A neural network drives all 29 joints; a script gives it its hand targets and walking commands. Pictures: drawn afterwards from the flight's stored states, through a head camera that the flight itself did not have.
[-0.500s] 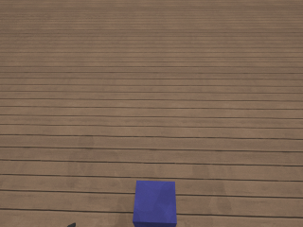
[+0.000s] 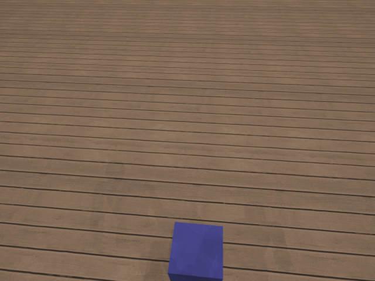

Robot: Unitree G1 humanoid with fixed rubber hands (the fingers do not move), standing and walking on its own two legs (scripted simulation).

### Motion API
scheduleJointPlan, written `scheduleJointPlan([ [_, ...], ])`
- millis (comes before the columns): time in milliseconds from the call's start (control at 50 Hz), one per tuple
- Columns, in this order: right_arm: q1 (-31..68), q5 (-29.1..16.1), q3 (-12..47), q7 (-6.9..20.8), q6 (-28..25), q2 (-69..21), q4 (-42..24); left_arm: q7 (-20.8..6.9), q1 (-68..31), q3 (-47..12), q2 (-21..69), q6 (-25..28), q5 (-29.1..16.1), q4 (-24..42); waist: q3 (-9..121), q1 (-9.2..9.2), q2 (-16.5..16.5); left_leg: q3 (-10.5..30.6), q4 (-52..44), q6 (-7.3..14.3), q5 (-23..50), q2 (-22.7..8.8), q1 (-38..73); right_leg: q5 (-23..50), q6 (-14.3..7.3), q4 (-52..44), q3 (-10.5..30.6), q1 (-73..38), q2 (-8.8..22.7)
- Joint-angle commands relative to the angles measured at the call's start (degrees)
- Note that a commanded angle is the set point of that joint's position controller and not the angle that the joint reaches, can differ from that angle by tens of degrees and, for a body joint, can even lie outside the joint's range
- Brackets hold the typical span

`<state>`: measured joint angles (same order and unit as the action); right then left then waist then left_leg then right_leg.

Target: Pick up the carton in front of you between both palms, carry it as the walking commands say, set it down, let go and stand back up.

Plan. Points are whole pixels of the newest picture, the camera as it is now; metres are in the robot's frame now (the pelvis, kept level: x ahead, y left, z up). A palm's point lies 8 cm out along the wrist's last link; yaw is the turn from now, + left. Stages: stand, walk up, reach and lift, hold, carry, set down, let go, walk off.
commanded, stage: stand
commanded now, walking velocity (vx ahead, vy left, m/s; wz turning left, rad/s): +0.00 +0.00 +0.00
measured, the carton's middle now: (196, 256) +0.34 +0.01 -0.63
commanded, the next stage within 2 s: none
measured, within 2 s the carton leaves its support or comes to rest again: neither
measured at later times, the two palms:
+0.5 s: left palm out of the picture -0.08 +0.23 -0.13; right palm out of the picture -0.02 -0.23 -0.13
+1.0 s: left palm out of the picture -0.11 +0.20 -0.13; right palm out of the picture -0.05 -0.23 -0.13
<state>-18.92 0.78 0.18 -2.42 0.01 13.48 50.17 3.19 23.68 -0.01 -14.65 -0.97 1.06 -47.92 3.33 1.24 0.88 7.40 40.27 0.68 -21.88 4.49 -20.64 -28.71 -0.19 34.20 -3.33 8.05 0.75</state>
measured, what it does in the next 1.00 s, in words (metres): stands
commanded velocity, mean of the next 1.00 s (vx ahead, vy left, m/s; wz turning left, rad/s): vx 0.00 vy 0.00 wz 0.00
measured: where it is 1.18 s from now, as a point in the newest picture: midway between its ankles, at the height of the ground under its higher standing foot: outside the picture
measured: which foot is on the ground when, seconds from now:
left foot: down 0.00-1.00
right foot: down 0.00-1.00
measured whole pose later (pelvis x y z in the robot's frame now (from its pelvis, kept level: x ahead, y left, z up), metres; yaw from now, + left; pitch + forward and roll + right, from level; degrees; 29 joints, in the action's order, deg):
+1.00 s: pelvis -0.03 -0.02 +0.01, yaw +2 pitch -1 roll +0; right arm -18.9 0.3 1.9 -3.1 1.2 7.4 64.8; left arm 3.3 24.3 -0.8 -8.7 -0.6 1.3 -64.3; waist -0.4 1.0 0.9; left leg 9.8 33.2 -1.2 -15.9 3.4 -16.3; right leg -23.7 -1.8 28.3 -5.4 3.9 -0.5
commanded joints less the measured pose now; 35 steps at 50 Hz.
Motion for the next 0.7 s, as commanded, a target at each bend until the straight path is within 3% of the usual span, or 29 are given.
scheduleJointPlan([
  [0,-3.07,-0.03,-1.18,-0.28,-0.16,6.0,-1.0,0.16,4.7,1.22,-5.74,0.17,0.08,0.06,-3.65,-0.08,-1.1,3.78,-4.91,2.51,25.57,-4.85,0.94,22.81,-1.33,-4.52,2.5,1.27,3.73],
  [360,-4.29,-0.23,0.4,-0.44,0.53,2.5,7.02,-0.04,6.63,0.25,-2.51,0.01,0.11,-10.08,-7.28,-0.25,-1.19,4.99,-8.38,2.2,23.75,-4.89,2.23,19.3,-1.66,-8.8,2.53,-0.98,3.99],
  [680,-4.32,-0.4,1.07,-0.73,0.84,-0.32,12.18,0.17,7.04,-0.23,0.23,0.16,0.21,-15.04,-8.71,-0.25,-1.08,4.86,-10.03,1.51,22.62,-5.03,2.38,19.09,-2.04,-10.57,2.63,-1.26,4.33],
])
